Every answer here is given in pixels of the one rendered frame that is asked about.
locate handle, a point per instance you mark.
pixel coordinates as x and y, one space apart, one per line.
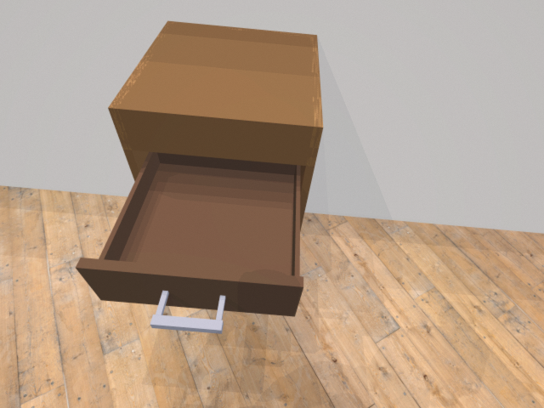
161 321

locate drawer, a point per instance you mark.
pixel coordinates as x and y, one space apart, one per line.
200 227

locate cabinet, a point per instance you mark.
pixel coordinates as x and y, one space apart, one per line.
224 92

